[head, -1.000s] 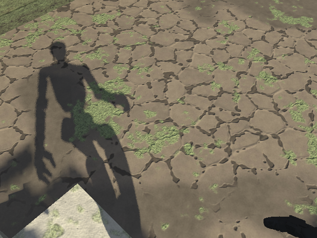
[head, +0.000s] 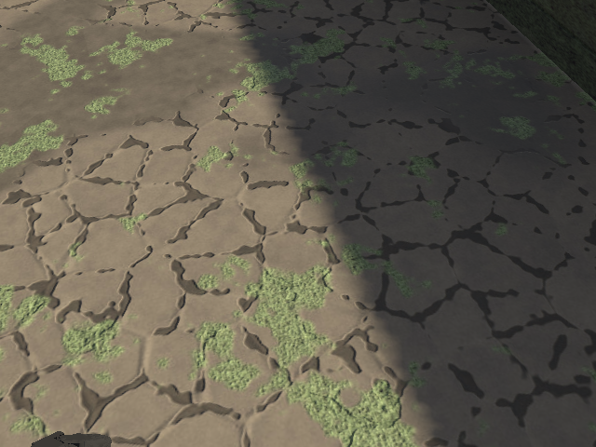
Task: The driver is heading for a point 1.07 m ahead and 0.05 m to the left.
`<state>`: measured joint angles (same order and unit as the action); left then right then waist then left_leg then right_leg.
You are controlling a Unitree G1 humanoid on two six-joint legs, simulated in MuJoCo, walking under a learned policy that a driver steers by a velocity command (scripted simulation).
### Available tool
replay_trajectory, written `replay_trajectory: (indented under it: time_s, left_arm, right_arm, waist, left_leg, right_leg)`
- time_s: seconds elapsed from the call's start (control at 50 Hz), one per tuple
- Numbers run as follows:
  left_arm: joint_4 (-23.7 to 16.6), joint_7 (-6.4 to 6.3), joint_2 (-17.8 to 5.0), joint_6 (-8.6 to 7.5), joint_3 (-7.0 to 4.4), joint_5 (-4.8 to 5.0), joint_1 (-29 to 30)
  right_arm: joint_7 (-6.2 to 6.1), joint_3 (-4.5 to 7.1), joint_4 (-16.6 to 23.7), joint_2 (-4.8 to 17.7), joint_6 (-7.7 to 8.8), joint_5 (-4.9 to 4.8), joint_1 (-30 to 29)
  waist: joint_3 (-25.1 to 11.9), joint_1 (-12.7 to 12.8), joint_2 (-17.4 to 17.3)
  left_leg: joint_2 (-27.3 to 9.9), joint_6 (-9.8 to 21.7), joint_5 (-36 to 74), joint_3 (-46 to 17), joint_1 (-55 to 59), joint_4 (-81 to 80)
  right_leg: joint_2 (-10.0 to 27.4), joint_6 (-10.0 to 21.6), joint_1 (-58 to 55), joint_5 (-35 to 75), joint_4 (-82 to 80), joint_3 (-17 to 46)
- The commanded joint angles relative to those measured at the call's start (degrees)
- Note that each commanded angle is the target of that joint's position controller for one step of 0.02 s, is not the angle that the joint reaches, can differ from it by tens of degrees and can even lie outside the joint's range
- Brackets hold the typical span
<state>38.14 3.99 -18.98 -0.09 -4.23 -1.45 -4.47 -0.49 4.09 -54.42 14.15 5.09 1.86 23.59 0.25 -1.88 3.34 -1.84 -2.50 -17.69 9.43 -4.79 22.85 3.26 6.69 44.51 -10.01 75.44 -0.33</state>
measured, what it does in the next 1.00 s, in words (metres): walks ahead: right foot, then left foot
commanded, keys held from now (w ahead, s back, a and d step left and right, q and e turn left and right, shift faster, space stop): w+e+shift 0.22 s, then w+q+shift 0.24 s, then q+shift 0.54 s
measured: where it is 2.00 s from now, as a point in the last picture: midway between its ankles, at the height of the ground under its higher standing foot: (321, 288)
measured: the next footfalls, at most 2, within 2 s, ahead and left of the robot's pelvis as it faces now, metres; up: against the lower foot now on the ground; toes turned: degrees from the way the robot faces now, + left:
right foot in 0.22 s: +0.37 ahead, -0.08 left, +0.00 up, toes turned -18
left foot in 0.64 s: +0.81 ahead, -0.11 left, +0.00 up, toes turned -8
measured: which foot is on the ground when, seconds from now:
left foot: down 0.00-0.22, up 0.24-0.62, down 0.64-1.00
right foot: up 0.00-0.20, down 0.22-0.64, up 0.66-1.00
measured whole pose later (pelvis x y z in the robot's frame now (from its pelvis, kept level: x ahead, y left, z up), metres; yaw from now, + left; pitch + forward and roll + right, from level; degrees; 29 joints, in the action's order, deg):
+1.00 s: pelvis +0.75 -0.17 +0.00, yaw +12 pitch +4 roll +0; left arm 33.2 -2.0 -14.6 -2.9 -0.2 0.2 1.0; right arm -2.8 5.4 -36.3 19.5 -2.3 -2.1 11.9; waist 1.9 -3.1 0.9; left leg 13.5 4.8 -10.7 -15.5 -20.8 30.6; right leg -2.5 -5.9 32.4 -8.1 35.3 13.9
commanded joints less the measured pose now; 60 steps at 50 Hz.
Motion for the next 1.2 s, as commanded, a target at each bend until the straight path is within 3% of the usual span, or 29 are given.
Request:
replay_trajectory:
  time_s: [0.02, 0.08, 0.12, 0.18, 0.2, 0.22, 0.24, 0.26, 0.32, 0.38, 0.42, 0.5, 0.58, 0.6, 0.62, 0.64, 0.66, 0.68, 0.7, 0.74, 0.78, 0.86, 0.92, 1.02, 1.06, 1.08, 1.12, 1.14, 1.2]
  left_arm:
    - [-6.0, 0.84, 1.6, 0.19, 1.67, 0.38, 4.2]
    - [-7.3, 1.71, 1.8, 0.06, 2.36, -0.17, 10.0]
    - [-7.0, 1.48, 1.4, -0.24, 2.39, 0.21, 10.0]
    - [-2.9, -0.12, -3.0, -0.56, 0.61, 0.65, -4.8]
    - [0.7, -0.93, -5.6, -0.83, -0.89, 0.73, -16.0]
    - [3.6, -2.21, -8.2, -0.92, -2.75, 0.42, -21.3]
    - [2.1, -2.69, -13.7, -0.35, -3.65, -0.25, -13.6]
    - [0.2, -3.35, -14.0, 0.51, -3.72, -0.95, -18.9]
    - [3.4, -4.74, -6.4, -2.22, -1.76, -0.9, -14.1]
    - [5.3, -4.49, -2.1, -5.55, 0.17, 0.16, -13.1]
    - [6.8, -3.63, -2.4, -6.85, 0.14, 0.17, -15.7]
    - [7.9, -3.22, -0.1, -8.07, 1.46, 1.25, -16.8]
    - [7.7, -6.24, -4.6, -8.81, 1.01, 2.03, -16.4]
    - [6.0, -8.32, -9.4, -6.89, -0.32, 2.06, -13.9]
    - [4.1, -9.25, -10.4, -5.56, -0.74, 0.58, -8.5]
    - [2.0, -9.09, -10.8, -4.79, -1.15, 1.02, -0.3]
    - [-1.0, -6.61, 0.7, -5.28, 1.57, -1.25, 1.9]
    - [-2.8, -5.05, 5.1, -6.47, 3.25, 1.13, -14.9]
    - [-3.7, -4.0, -1.0, -7.16, 2.94, 2.02, -14.3]
    - [-5.0, -3.86, -3.6, -6.43, 1.91, 1.07, -10.0]
    - [-5.6, -4.7, -4.3, -4.25, 1.45, 0.4, -9.2]
    - [-7.8, -6.86, 0.1, -3.55, 2.76, 0.2, -2.5]
    - [-8.0, -6.77, -0.5, -2.85, 2.59, 1.85, 1.2]
    - [-6.0, -5.54, -2.8, -4.12, 0.6, 1.7, 0.4]
    - [-6.7, -6.12, -5.3, -3.25, -0.12, -0.01, -2.5]
    - [-6.0, -5.91, -7.0, -2.78, -0.75, -1.67, -3.1]
    - [-8.1, -6.84, -0.8, -1.86, 0.04, -0.27, 1.3]
    - [-8.6, -7.1, -0.6, -1.19, 0.34, 0.22, 1.8]
    - [-6.6, -7.79, -3.3, -0.33, -0.48, -0.13, 0.1]
  right_arm:
    - [0.13, 0.1, 4.4, 3.8, 2.51, -0.18, -6.3]
    - [-0.2, 0.4, 3.4, 6.3, 2.5, -0.34, -2.1]
    - [-0.61, 0.63, 3.6, 8.5, 1.77, 0.06, 0.1]
    - [-1.6, 2.0, 5.0, 14.2, -1.05, 0.75, 0.3]
    - [-1.45, 2.34, 6.3, 15.1, -1.95, 0.64, -1.3]
    - [-0.9, 2.23, 7.1, 13.6, -2.1, 0.81, -1.5]
    - [0.45, 0.28, 12.6, 4.7, -1.51, 0.47, 0.6]
    - [0.46, -0.1, 16.7, 7.3, 0.25, -0.64, -4.5]
    - [0.29, -1.28, 14.0, 6.4, 0.55, -1.02, -7.1]
    - [1.94, -1.62, 11.3, 4.6, -3.12, -0.6, -3.4]
    - [2.59, -1.85, 13.1, 4.1, -3.79, -1.34, -10.2]
    - [3.41, -2.98, 14.7, 1.7, -2.36, -1.28, -17.5]
    - [4.46, -2.53, 11.4, 4.0, -1.43, -0.33, -10.3]
    - [4.73, 0.17, 14.1, 9.0, -0.38, -4.11, -11.0]
    - [4.55, 2.01, 11.6, 13.3, -0.79, -4.91, 0.2]
    - [3.6, 2.87, 7.3, 14.7, -1.49, -4.71, 15.2]
    - [2.35, 1.06, 5.1, 11.9, -1.5, -1.84, 16.5]
    - [2.07, 0.21, 9.8, 13.4, 0.12, 2.44, 6.7]
    - [1.95, 1.49, 15.6, 13.5, -0.29, 1.8, 0.3]
    - [1.31, 1.27, 20.0, 12.1, -1.13, -2.63, -11.5]
    - [1.12, 1.33, 21.4, 12.4, -1.45, -2.42, -14.2]
    - [-1.04, 2.35, 19.6, 13.0, -3.57, -3.37, -10.9]
    - [-2.63, 2.93, 20.7, 12.9, -6.25, -4.55, -11.4]
    - [-2.41, 2.68, 24.5, 9.3, -7.45, -3.85, -15.1]
    - [-1.93, 0.72, 24.4, 3.3, -7.36, -2.25, -10.1]
    - [-0.43, 1.61, 26.7, 8.2, -6.36, -2.48, -5.1]
    - [-0.28, 3.67, 23.0, 15.3, -7.14, -3.44, -8.6]
    - [-0.72, 3.4, 22.5, 14.0, -8.11, -3.42, -9.3]
    - [-0.57, 1.54, 24.9, 9.0, -8.35, -3.43, -12.9]
  waist:
    - [4.7, 3.7, -6.8]
    - [7.5, 1.4, -4.2]
    - [5.8, 1.7, -6.2]
    - [-3.3, 10.0, -10.6]
    - [-8.3, 14.4, -10.0]
    - [-10.4, 15.6, -5.2]
    - [-10.6, 5.3, 11.6]
    - [-20.4, 9.2, 4.3]
    - [-3.1, 3.3, -9.5]
    - [1.6, -1.0, -7.6]
    - [6.1, 1.0, -5.1]
    - [8.6, 2.5, -4.0]
    - [0.0, -0.4, 0.1]
    - [-4.5, -2.4, 3.4]
    - [-8.8, -9.2, 3.4]
    - [-9.9, -18.1, -3.7]
    - [-6.9, -13.4, -24.3]
    - [-20.1, -1.2, -21.2]
    - [-24.8, -2.5, -9.5]
    - [-9.0, 4.7, 8.0]
    - [-1.5, 6.7, 5.6]
    - [-7.8, 3.9, -1.4]
    - [-12.7, 2.0, -7.6]
    - [-9.0, 3.2, -12.6]
    - [-11.4, 0.8, 2.5]
    - [-17.0, -3.7, 16.1]
    - [-9.6, 0.1, 4.2]
    - [-8.0, 0.2, 0.3]
    - [-4.9, 1.4, 1.7]
  left_leg:
    - [-11.3, 4.8, 13.1, -2.1, -4.2, -17.4]
    - [-10.6, 5.0, 21.9, 4.6, 1.1, -19.7]
    - [-11.1, 4.5, 47.5, 7.6, 7.0, -14.0]
    - [-14.8, 4.7, 79.7, 7.5, 12.8, 10.1]
    - [-15.3, 5.2, 77.2, 6.0, 7.8, 25.1]
    - [-11.5, 3.9, 48.5, 5.1, -6.6, 44.2]
    - [0.0, 0.7, -10.2, 2.4, -34.7, 66.7]
    - [1.3, 1.5, -7.3, -9.9, -42.8, 72.2]
    - [-6.3, 3.6, 0.9, -11.3, -39.0, 61.3]
    - [-8.0, 3.7, 1.7, -13.6, -31.1, 52.6]
    - [-6.6, 4.6, 6.3, -12.7, -34.7, 44.9]
    - [-1.8, 7.0, 24.9, -3.5, -29.9, 23.8]
    - [6.7, 8.6, 34.8, 3.0, -16.1, 11.6]
    - [8.6, 7.9, 31.4, 0.0, -11.1, 13.3]
    - [8.3, 8.7, 31.7, -2.0, -2.0, 12.8]
    - [2.9, 12.7, 42.8, -8.4, 10.1, 4.5]
    - [-0.8, 14.2, 62.1, -16.8, 21.6, 10.2]
    - [-12.8, 25.0, 69.2, -39.6, 27.2, 10.8]
    - [-15.4, 28.3, 51.0, -47.1, 25.1, 3.2]
    - [-10.6, 26.1, 18.9, -45.5, 2.2, -6.4]
    - [-6.5, 24.4, 23.4, -42.0, -14.6, -9.2]
    - [3.1, 18.0, 43.9, -29.3, -18.7, -1.9]
    - [4.0, 13.1, 33.1, -31.1, -12.3, 1.6]
    - [5.5, 8.6, 12.6, -37.6, -11.2, 9.4]
    - [15.0, 3.8, -22.5, -23.2, -29.2, 34.0]
    - [10.6, 1.3, -22.2, -20.9, -35.3, 44.8]
    - [4.7, -2.2, -11.3, -17.5, -37.5, 53.5]
    - [3.6, -2.7, -8.2, -16.2, -36.3, 55.4]
    - [1.4, -2.8, -3.1, -11.5, -35.3, 49.8]
  right_leg:
    - [2.8, -0.3, 0.7, 8.7, -9.4, 1.0]
    - [1.5, 1.8, -3.3, 10.7, -24.3, -5.8]
    - [-2.0, 3.9, -8.8, 7.9, -29.7, -10.0]
    - [-8.6, 6.8, -23.8, -3.4, -31.8, -11.9]
    - [-10.4, 8.3, -37.0, -5.3, -35.7, -10.0]
    - [-8.8, 9.9, -52.3, -7.7, -39.0, -3.0]
    - [7.3, 15.8, -67.2, -5.6, -43.5, 26.5]
    - [12.7, 19.3, -72.4, -11.8, -55.1, 43.3]
    - [10.8, 11.7, -46.9, -2.6, -60.4, 27.6]
    - [6.6, 6.8, -32.8, 5.3, -64.6, 14.7]
    - [3.7, 2.8, -31.8, 15.3, -67.6, 6.3]
    - [-1.0, -3.6, -32.7, 43.3, -68.1, -7.3]
    - [1.4, -7.7, -43.4, 66.7, -54.6, -10.9]
    - [3.1, -11.1, -44.3, 73.7, -46.0, -7.6]
    - [2.8, -13.3, -42.1, 72.7, -33.0, -7.7]
    - [-3.6, -15.2, -33.1, 46.1, -3.9, -9.9]
    - [-14.4, -15.6, -9.6, -28.1, 22.4, -5.9]
    - [-12.5, -14.4, -2.1, -30.3, 31.9, 9.8]
    - [-10.4, -11.5, -2.6, -24.2, 27.7, 13.2]
    - [-5.7, -8.3, -1.9, -17.3, 15.3, 10.2]
    - [-4.0, -10.0, -7.5, -16.0, 4.7, 9.6]
    - [-7.0, -13.4, -17.8, -5.6, -23.4, 6.2]
    - [-8.7, -13.7, -18.4, 2.4, -33.5, 8.1]
    - [-6.0, -10.1, -27.6, 10.9, -54.9, 10.8]
    - [14.0, 0.4, -45.6, 33.2, -52.2, 26.6]
    - [25.0, 9.7, -46.8, 29.7, -55.3, 42.2]
    - [15.3, 6.6, -40.7, 15.5, -54.2, 26.2]
    - [11.6, 4.3, -37.0, 12.3, -54.4, 21.1]
    - [8.6, 4.4, -33.1, 15.9, -56.9, 12.6]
